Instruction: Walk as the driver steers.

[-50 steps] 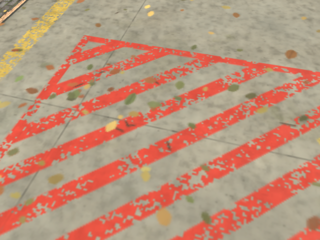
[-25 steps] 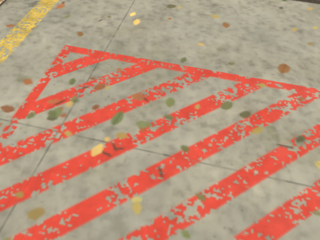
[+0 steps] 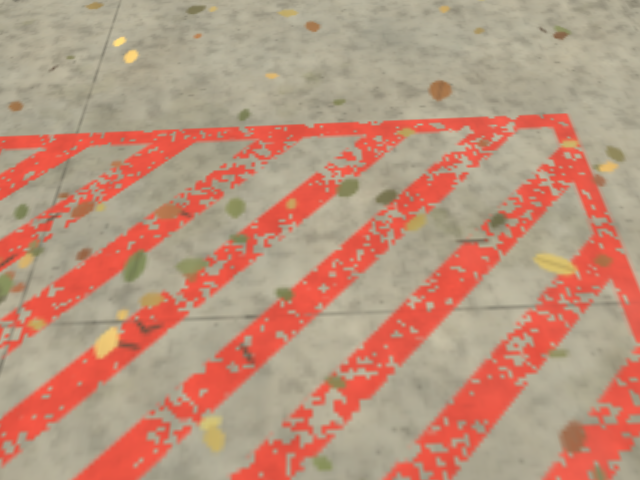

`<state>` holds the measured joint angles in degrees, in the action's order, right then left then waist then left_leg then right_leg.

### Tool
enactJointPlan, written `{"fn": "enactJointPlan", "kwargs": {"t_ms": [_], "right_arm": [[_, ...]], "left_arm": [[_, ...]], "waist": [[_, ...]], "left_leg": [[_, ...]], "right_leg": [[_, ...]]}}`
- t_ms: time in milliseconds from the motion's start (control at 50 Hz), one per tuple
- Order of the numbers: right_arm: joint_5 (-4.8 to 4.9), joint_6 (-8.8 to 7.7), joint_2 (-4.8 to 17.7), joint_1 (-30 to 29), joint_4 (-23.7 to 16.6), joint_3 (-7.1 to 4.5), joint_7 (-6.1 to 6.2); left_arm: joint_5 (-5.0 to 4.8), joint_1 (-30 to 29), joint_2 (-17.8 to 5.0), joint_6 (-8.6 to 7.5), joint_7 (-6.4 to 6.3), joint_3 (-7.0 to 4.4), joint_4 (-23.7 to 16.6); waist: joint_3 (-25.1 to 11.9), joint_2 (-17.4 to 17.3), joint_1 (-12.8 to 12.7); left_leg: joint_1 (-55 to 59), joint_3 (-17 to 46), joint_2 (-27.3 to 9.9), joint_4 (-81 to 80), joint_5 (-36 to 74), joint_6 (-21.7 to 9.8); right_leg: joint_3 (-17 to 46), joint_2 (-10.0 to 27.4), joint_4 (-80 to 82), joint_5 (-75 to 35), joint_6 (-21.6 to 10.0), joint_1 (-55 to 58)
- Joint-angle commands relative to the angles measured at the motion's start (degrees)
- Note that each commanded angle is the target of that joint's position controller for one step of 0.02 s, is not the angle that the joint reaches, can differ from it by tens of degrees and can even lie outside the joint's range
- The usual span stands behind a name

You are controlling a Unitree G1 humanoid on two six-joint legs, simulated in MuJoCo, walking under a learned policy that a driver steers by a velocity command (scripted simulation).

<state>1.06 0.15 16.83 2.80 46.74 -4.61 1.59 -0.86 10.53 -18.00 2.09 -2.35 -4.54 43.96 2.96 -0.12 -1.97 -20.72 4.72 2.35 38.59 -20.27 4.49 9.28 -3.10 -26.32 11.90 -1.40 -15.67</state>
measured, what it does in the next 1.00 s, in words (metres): steps on the spot: left foot, then right foot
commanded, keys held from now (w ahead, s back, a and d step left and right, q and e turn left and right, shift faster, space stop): e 0.16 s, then no key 0.44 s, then w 0.40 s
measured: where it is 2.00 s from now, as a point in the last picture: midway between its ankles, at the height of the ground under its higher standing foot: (387, 438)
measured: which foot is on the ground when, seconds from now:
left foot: up 0.00-0.04, down 0.06-0.64, up 0.66-0.90, down 0.92-1.00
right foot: down 0.00-0.06, up 0.08-0.44, down 0.46-0.92, up 0.94-1.00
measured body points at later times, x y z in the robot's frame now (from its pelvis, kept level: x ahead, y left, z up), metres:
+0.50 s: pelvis +0.00 -0.01 -0.01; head +0.03 -0.02 +0.44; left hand +0.19 +0.23 -0.11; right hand +0.04 -0.30 -0.14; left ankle +0.02 +0.13 -0.74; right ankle -0.02 -0.12 -0.75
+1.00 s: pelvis +0.09 +0.02 -0.01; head +0.11 +0.04 +0.44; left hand +0.23 +0.28 -0.14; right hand +0.09 -0.28 -0.12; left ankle +0.10 +0.11 -0.74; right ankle -0.01 -0.11 -0.69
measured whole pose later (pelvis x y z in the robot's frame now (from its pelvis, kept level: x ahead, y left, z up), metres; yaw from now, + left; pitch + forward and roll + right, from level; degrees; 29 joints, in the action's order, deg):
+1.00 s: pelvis +0.09 +0.02 -0.01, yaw -11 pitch +0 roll -1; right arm 0.5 -5.4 17.2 14.6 56.0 -2.6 -1.5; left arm -2.1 16.1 -17.5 -2.4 -0.3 -3.6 48.2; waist 0.3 2.4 0.7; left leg -13.4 -3.0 0.2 30.3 -17.4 -3.2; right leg 3.0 -0.4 -54.4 25.5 -2.1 -18.3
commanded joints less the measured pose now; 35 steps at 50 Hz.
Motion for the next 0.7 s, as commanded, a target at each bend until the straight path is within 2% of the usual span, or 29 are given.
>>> {"fn": "enactJointPlan", "kwargs": {"t_ms": [20, 40, 60, 80, 100, 120, 140, 160, 180, 220, 240, 280, 340, 380, 420, 440, 460, 480, 500, 520, 540, 580, 600, 620, 640, 660, 680, 700], "right_arm": [[0.17, -1.48, 5.66, 2.11, -2.5, -1.37, -0.75], [0.06, -1.74, 5.94, 4.51, -1.62, -1.61, -0.99], [-0.45, -1.75, 8.05, 6.2, -1.05, -2.25, -0.89], [-1.47, -1.26, 11.6, 6.13, -1.6, -2.82, -0.37], [-3.57, -1.09, 13.38, 4.68, -2.1, -2.98, -0.62], [-3.49, -1.44, 10.56, 2.06, -3.45, -2.18, -0.63], [-2.89, -1.58, 7.47, -0.75, -4.01, -1.36, -0.46], [-2.1, -1.54, 6.55, -2.2, -4.45, -1.02, -0.24], [-1.28, -1.52, 5.81, -1.92, -4.22, -0.68, -0.03], [-1.37, -1.18, 6.23, 0.85, -2.9, -0.42, 0.37], [-1.51, -1.01, 6.67, 2.47, -2.29, -0.47, 0.55], [-1.45, -0.77, 7.65, 4.02, -1.47, -0.62, 0.69], [-1.07, -0.43, 9.75, 2.95, -1.09, -0.99, 0.1], [-0.64, -0.21, 10.47, 3.71, -0.34, -1.03, -0.38], [0.23, -0.04, 9.9, 2.94, 0.23, -0.6, -0.62], [0.52, -0.24, 8.49, 5.15, 1.37, -0.05, -0.76], [-0.88, -0.86, 6.21, 7.27, 1.65, 0.86, -1.18], [-2.66, -1.63, 2.93, 9.43, 1.16, 1.81, -1.66], [-2.38, -1.44, 4.47, 5.16, 0.81, 1.67, -1.16], [-1.84, -1.16, 5.82, 3.9, 0.79, 1.39, -0.94], [-1.83, -0.92, 5.45, 3.69, 1.33, 1.52, -0.69], [-2.03, -0.25, 6.86, 5.11, 2.28, 1.41, -0.3], [-1.88, -0.34, 7.73, 5.62, 3.13, 1.25, -0.37], [-1.71, -0.49, 7.05, 6.26, 3.94, 1.39, -0.48], [-1.34, -0.62, 6.64, 6.15, 4.52, 1.38, -0.49], [-0.97, -0.86, 6.54, 5.16, 4.43, 1.31, -0.52], [-0.53, -1.26, 6.23, 3.86, 3.85, 1.33, -0.62], [-0.13, -1.86, 6.08, 2.32, 3.14, 1.38, -0.81]], "left_arm": [[-0.63, -2.48, -9.91, 0.09, -0.14, -2.48, -3.96], [-1.04, -3.72, -9.46, 0.31, -0.32, -2.3, -4.41], [-0.78, -2.7, -7.75, 0.39, -0.53, -1.8, -4.64], [0.31, 0.63, -3.81, 0.34, -0.28, -0.81, -4.46], [-0.22, 1.34, -6.01, -0.26, -0.2, -1.72, -5.9], [0.1, 1.97, -10.65, -0.51, -0.16, -2.97, -4.82], [-0.28, 2.25, -12.02, -0.19, -0.12, -3.78, -3.64], [-0.18, 3.1, -10.62, 0.51, -0.35, -3.76, -2.56], [0.12, 2.66, -9.39, 0.91, -0.4, -3.43, -2.63], [-0.17, 0.71, -6.85, 0.76, -0.09, -2.58, -3.84], [-0.35, -0.69, -6.01, 0.51, -0.07, -2.16, -4.58], [-0.07, -2.48, -4.93, 0.18, 0.02, -1.39, -5.48], [0.34, -3.18, -3.66, -0.02, 0.59, -0.22, -5.9], [0.18, -2.38, -4.52, 0.04, 0.89, -0.31, -5.36], [0.35, 1.14, -4.25, 0.07, 1.28, -0.39, -3.53], [0.58, 1.78, -5.24, 0.12, 1.35, -0.61, -3.2], [0.79, 2.54, -8.19, 0.27, 0.94, -1.1, -3.49], [1.46, -0.04, -11.28, 0.64, 0.48, -1.35, -4.3], [2.04, -1.87, -6.44, -0.02, 1.17, -0.06, -4.51], [2.3, -3.9, -4.79, -0.77, 1.71, 0.51, -4.27], [2.24, -4.67, -4.74, -1.34, 1.83, 0.51, -3.64], [1.93, -5.08, -5.01, -2.19, 1.91, 0.66, -2.75], [1.93, -4.02, -4.45, -2.22, 1.91, 0.93, -2.27], [1.93, -2.43, -4.26, -2.17, 1.76, 1.03, -1.29], [1.48, -1.65, -5.44, -2.0, 1.58, 0.63, -0.84], [0.98, -0.29, -7.32, -1.79, 1.39, 0.03, -0.41], [0.7, 1.17, -8.73, -1.69, 1.23, -0.4, 0.01], [0.59, 2.67, -9.16, -1.92, 1.1, -0.6, 0.41]], "waist": [[-7.68, 10.4, 1.89], [-7.71, 9.82, 3.44], [-8.8, 6.86, 3.12], [-10.22, -6.85, 0.63], [-7.77, -15.27, -0.04], [-6.36, -10.1, -0.1], [-4.91, -7.5, -0.87], [-4.02, -6.71, -1.24], [-3.05, -7.32, -0.15], [-2.74, -7.98, 1.25], [-3.16, -8.32, 2.26], [-4.54, -8.41, 3.54], [-5.56, -9.68, 3.88], [-5.62, -9.97, 3.89], [-5.44, -8.88, 1.56], [-5.17, -7.31, 1.08], [-8.12, -1.12, 2.12], [-9.26, 11.29, 5.62], [-9.06, 9.64, 2.79], [-7.13, 8.03, 3.32], [-6.51, 8.69, 3.46], [-4.04, 9.41, 3.64], [-3.01, 7.07, 3.18], [-3.91, 6.03, 2.9], [-3.24, 5.87, 2.12], [-1.86, 7.04, 0.88], [0.36, 8.63, -0.09], [2.45, 9.92, -1.01]], "left_leg": [[3.46, -0.83, 0.82, -10.78, 4.17, -0.95], [7.87, -1.65, 0.46, -18.12, 10.62, -1.82], [14.55, 1.24, -4.35, -20.77, 15.34, -3.63], [20.9, 12.73, -16.76, -21.15, 24.73, -8.38], [17.35, 24.2, -25.34, -22.31, 31.06, -18.19], [15.19, 22.26, -25.91, -22.9, 27.84, -20.61], [13.58, 15.85, -21.71, -22.38, 24.3, -18.14], [13.52, 11.13, -18.23, -22.13, 20.1, -15.8], [13.56, 9.22, -17.01, -22.0, 20.77, -15.69], [13.9, 5.61, -15.29, -22.23, 24.19, -16.65], [16.01, 5.04, -15.49, -22.11, 25.63, -17.32], [19.25, 4.64, -16.51, -21.48, 27.7, -18.05], [16.65, 2.47, -16.69, -20.81, 30.34, -17.84], [15.83, 2.58, -16.88, -19.67, 31.91, -17.65], [13.6, 1.61, -15.8, -16.8, 31.06, -15.68], [10.93, 0.81, -14.47, -15.33, 27.73, -12.75], [6.25, -1.92, -11.65, -10.94, 19.84, -8.2], [1.16, -6.94, -6.11, -7.56, 1.89, -3.56], [4.55, -5.21, -5.83, -7.88, -2.88, -1.92], [5.94, -5.17, -5.84, -9.13, 0.57, -1.73], [6.81, -5.09, -5.66, -11.13, 5.44, -1.77], [8.97, -4.09, -6.53, -13.94, 11.92, -1.71], [9.88, -4.36, -6.44, -14.02, 12.25, -1.84], [10.29, -5.69, -5.46, -13.63, 9.25, -2.06], [8.47, -7.43, -3.97, -11.57, 4.65, -2.23], [4.53, -8.9, -2.55, -8.03, 0.45, -2.55], [-0.4, -9.25, -2.08, -4.59, -2.52, -3.3], [-3.98, -8.12, -2.74, -1.11, -4.88, -4.4]], "right_leg": [[16.7, 12.28, 3.24, -20.55, -9.3, 8.24], [16.34, 10.49, 1.7, -17.27, -7.44, 6.54], [14.58, 7.82, -1.84, -8.98, -4.76, 1.84], [6.03, 0.54, -14.93, 11.03, -1.38, -6.47], [0.71, -4.29, -24.81, 26.5, 1.44, -16.11], [1.5, 0.04, -34.65, 24.0, 2.96, -16.88], [0.92, 0.82, -38.18, 19.81, 3.67, -16.81], [0.05, 1.31, -39.91, 16.49, 4.63, -17.4], [-0.04, 1.38, -41.53, 14.0, 5.64, -18.32], [-2.07, 1.03, -39.34, 12.01, 6.65, -17.54], [-2.79, 1.22, -36.39, 11.76, 7.03, -17.87], [-3.49, 2.47, -29.59, 12.0, 7.53, -16.35], [-7.1, 4.01, -18.5, 12.52, 7.05, -7.41], [-9.09, 3.35, -11.89, 10.25, 6.33, -3.01], [-10.82, 2.38, 1.37, 0.28, 4.11, 4.4], [-9.52, 2.78, 8.38, -6.21, 2.25, 9.59], [-2.01, 9.0, 7.86, -19.04, 0.17, 17.79], [6.45, 17.73, 4.69, -29.57, -6.1, 18.46], [7.73, 18.99, 6.04, -22.09, -10.52, 11.93], [5.8, 16.15, 6.9, -14.85, -9.42, 9.97], [3.68, 13.3, 7.04, -8.91, -6.93, 9.27], [2.14, 11.08, 7.51, -4.74, -4.06, 6.36], [1.16, 9.79, 7.63, -3.89, -3.05, 5.03], [0.55, 8.72, 7.68, 1.83, -2.67, 6.02], [1.31, 8.61, 8.44, 9.91, -3.46, 6.34], [4.41, 10.25, 10.39, 19.26, -5.3, 6.79], [9.17, 13.31, 13.24, 26.82, -7.67, 7.13], [14.0, 16.39, 15.7, 30.07, -9.9, 6.86]]}}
